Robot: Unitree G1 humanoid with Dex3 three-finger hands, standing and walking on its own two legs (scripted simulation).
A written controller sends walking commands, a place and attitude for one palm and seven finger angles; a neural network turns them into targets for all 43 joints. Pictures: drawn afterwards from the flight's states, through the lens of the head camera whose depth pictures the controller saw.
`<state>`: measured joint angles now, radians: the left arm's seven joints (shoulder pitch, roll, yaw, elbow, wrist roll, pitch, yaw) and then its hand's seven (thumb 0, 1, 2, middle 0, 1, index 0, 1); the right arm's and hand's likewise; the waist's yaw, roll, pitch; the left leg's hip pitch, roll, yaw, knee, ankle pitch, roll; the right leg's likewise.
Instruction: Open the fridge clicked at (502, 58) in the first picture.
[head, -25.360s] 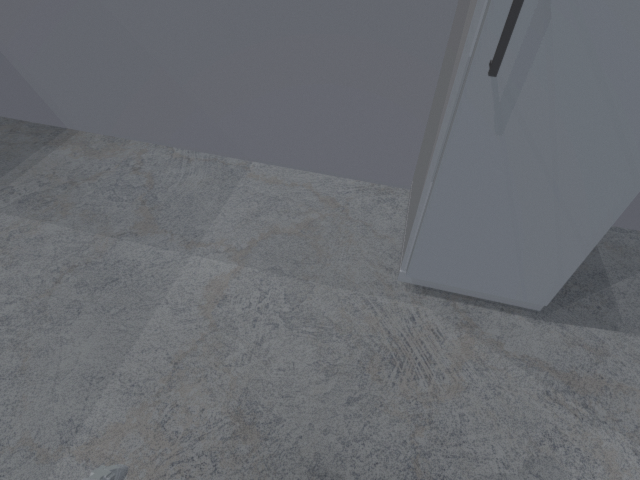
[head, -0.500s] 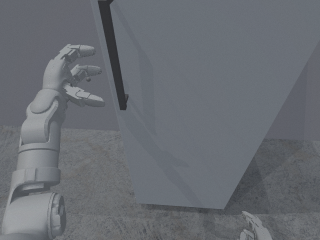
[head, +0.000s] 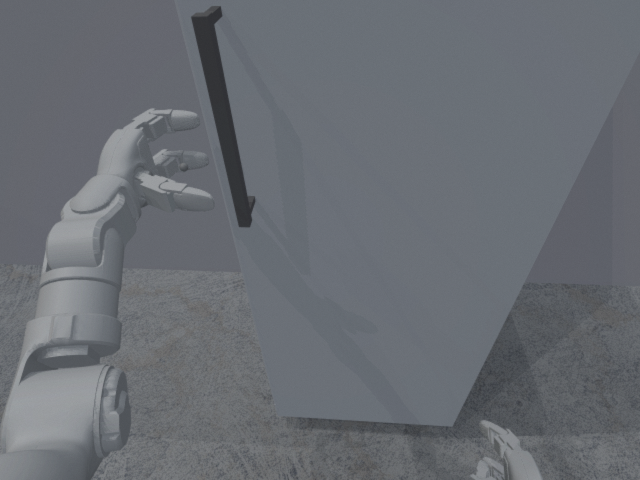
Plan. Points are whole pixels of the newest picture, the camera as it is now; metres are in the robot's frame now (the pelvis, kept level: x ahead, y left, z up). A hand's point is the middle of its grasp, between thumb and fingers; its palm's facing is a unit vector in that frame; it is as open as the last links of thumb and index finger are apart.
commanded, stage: move the hooked fingers beside the handle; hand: left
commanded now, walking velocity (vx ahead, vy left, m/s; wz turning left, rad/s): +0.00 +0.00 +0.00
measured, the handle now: (231, 131) +0.46 +0.14 +0.25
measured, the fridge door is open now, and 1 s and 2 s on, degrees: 0 0 0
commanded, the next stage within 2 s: feel for the door with the fingertips in 0.40 s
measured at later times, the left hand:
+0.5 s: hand (185, 179) +0.39 +0.18 +0.23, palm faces +0.01 -1.00 -0.01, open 13.9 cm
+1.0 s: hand (211, 163) +0.40 +0.15 +0.24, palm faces +0.01 -1.00 -0.01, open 14.0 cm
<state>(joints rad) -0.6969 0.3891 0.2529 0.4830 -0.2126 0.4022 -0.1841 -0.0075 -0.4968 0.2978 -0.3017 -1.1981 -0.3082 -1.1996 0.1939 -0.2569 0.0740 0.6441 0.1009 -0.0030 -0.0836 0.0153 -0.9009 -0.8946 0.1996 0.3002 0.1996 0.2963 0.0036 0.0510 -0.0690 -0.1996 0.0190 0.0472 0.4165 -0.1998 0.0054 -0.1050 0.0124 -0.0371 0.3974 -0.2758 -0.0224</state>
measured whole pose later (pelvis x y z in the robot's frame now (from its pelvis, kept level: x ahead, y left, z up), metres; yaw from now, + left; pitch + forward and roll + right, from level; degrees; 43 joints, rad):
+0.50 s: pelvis +0.00 +0.00 +0.00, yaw +0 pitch -1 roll +0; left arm -0.58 0.35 0.27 0.34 -0.23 0.28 -0.20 -0.01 -0.49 0.30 -0.30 -1.20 -0.30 -1.20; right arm 0.22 -0.27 0.06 0.64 0.09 -0.03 -0.09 0.02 -0.90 -0.89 0.20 0.30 0.20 0.30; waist 0.01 0.04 -0.03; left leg -0.19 0.02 0.05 0.41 -0.20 0.00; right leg -0.10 0.01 -0.04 0.40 -0.28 -0.03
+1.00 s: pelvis +0.00 +0.00 +0.00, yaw +0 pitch -1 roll +0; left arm -0.67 0.28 0.20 0.35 -0.20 0.37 -0.10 -0.01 -0.50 0.30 -0.30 -1.20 -0.29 -1.20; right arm 0.18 -0.24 0.07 0.65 0.08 -0.01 -0.07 0.02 -0.90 -0.89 0.20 0.30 0.20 0.30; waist 0.02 0.04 -0.05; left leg -0.19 0.01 0.05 0.42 -0.20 0.01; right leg -0.09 0.01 -0.03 0.40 -0.28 -0.02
